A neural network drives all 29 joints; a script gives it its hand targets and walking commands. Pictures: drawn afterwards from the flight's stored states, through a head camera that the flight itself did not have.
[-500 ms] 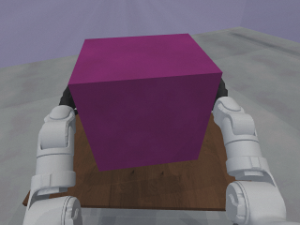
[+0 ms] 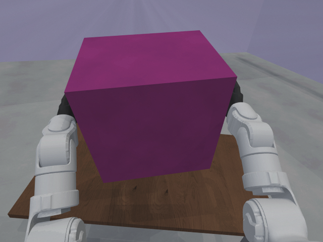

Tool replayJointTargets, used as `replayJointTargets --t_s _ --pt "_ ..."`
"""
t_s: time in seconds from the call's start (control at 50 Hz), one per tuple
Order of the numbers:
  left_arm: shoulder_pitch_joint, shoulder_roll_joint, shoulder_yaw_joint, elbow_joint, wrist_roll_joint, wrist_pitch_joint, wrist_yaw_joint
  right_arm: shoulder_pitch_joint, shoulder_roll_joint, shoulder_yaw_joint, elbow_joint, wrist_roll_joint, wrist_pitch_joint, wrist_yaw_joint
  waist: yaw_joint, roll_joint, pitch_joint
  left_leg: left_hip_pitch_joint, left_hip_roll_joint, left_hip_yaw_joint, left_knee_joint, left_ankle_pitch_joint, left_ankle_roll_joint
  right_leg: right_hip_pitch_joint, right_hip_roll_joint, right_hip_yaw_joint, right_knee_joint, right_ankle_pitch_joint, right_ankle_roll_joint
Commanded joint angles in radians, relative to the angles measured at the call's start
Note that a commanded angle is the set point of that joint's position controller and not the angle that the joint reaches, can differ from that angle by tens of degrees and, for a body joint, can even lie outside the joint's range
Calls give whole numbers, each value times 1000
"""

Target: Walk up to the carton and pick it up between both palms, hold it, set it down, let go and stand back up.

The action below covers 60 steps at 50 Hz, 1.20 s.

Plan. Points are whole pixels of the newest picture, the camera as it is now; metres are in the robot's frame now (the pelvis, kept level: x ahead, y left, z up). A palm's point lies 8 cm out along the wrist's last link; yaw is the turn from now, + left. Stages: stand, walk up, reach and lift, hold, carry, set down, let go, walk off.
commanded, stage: hold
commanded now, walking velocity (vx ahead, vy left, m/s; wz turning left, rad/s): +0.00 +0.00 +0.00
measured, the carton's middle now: (151, 107) +0.41 +0.03 +0.21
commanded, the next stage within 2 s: none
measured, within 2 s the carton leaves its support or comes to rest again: neither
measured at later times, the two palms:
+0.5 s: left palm (73, 126) +0.35 +0.22 +0.18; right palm (228, 121) +0.36 -0.17 +0.20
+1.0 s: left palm (85, 114) +0.36 +0.19 +0.20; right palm (234, 123) +0.38 -0.19 +0.18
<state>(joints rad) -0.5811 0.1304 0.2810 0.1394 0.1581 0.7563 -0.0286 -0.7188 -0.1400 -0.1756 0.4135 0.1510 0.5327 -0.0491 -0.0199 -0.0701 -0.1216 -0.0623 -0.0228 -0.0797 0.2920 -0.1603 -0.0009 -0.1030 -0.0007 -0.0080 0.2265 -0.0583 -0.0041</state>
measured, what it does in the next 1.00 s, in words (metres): stands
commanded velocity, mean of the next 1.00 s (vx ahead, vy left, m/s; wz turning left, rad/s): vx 0.00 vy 0.00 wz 0.00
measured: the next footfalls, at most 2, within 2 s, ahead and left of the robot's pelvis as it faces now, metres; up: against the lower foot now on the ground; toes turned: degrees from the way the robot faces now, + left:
none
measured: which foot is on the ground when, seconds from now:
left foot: down 0.00-1.00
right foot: down 0.00-1.00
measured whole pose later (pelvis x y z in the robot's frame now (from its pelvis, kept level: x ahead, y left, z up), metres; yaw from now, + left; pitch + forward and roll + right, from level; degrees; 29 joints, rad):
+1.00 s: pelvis +0.01 +0.00 +0.00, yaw +0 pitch -3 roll +0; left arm -0.61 0.13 0.28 0.26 0.18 0.72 -0.07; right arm -0.71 -0.15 -0.19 0.49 0.11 0.51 -0.03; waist -0.02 0.08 -0.07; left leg -0.06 -0.02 -0.08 0.29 -0.17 0.00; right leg -0.10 0.01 -0.01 0.23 -0.06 0.00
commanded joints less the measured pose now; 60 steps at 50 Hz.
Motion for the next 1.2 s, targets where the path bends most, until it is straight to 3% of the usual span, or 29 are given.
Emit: replayJointTargets --t_s 0.0,0.12,0.22,0.28,0.34,0.44,0.54,0.6,0.64,0.7,0.8,0.88,0.98,1.02,1.06,1.14,1.18 --pt "-789 -565 -417 19 -124 -90 -257 -591 423 182 78 -3 -33 165 -187 199 -121 -303 20 26 -167 -190 -33 333 50 -12 41 -51 -40" --pt "-726 -489 -297 -24 -143 -133 -251 -607 506 303 -63 38 -52 137 -101 33 -263 -187 -28 57 -97 81 -7 376 38 0 25 94 -19" --pt "-648 -455 -304 -153 -196 -178 -233 -624 583 498 -368 122 -80 92 -50 -83 -433 -175 -60 70 -55 220 19 508 26 16 64 370 25" --pt "-626 -468 -355 -248 -239 -203 -217 -614 622 585 -528 162 -98 62 -40 -109 -500 -179 -76 66 -40 250 19 549 14 23 91 527 51" --pt "-651 -489 -408 -356 -262 -213 -205 -559 624 596 -576 180 -96 43 -59 -54 -507 -162 -78 54 -33 259 6 526 16 18 104 547 50" --pt "-743 -501 -504 -429 -273 -186 -188 -482 542 492 -450 159 -67 58 -116 118 -395 -119 -52 30 -32 239 -36 358 43 -14 74 290 10" --pt "-782 -540 -523 -269 -213 -116 -205 -503 443 319 -168 96 -45 101 -172 252 -191 -185 -15 22 -75 56 -80 271 44 -19 49 49 -34" --pt "-816 -578 -506 -166 -162 -93 -218 -542 410 249 -20 62 -37 136 -182 306 -135 -266 21 7 -129 -100 -77 291 55 -27 65 -18 -44" --pt "-819 -588 -489 -89 -140 -86 -229 -564 401 218 45 42 -35 153 -191 300 -122 -300 31 6 -153 -173 -66 315 56 -26 69 -31 -45" --pt "-787 -572 -439 8 -121 -84 -251 -580 405 184 85 5 -33 162 -195 230 -106 -309 25 20 -166 -200 -43 331 51 -17 48 -49 -42" --pt "-732 -515 -325 25 -126 -109 -267 -608 465 242 8 12 -40 148 -132 76 -186 -219 -12 49 -121 -20 -14 343 40 -4 17 10 -30" --pt "-692 -461 -267 -46 -146 -143 -252 -617 533 370 -150 65 -55 121 -71 -22 -310 -174 -40 66 -82 137 12 412 37 4 32 158 -5" --pt "-654 -465 -344 -230 -232 -200 -219 -633 616 563 -486 153 -94 76 -41 -106 -507 -175 -70 69 -41 248 21 535 21 21 85 469 43" --pt "-652 -478 -386 -303 -262 -215 -207 -604 638 600 -564 173 -102 56 -45 -101 -532 -175 -79 63 -34 258 17 547 14 23 101 551 55" --pt "-678 -489 -420 -384 -275 -222 -197 -558 638 601 -585 182 -99 44 -61 -53 -532 -165 -81 55 -30 259 7 527 15 18 109 554 54" --pt "-740 -491 -483 -425 -275 -200 -189 -485 564 513 -476 161 -73 51 -109 83 -424 -128 -61 36 -32 235 -26 391 36 -9 81 347 21" --pt "-736 -492 -493 -376 -254 -168 -194 -466 513 447 -366 140 -54 65 -129 141 -323 -130 -47 31 -40 200 -40 326 42 -17 62 220 1"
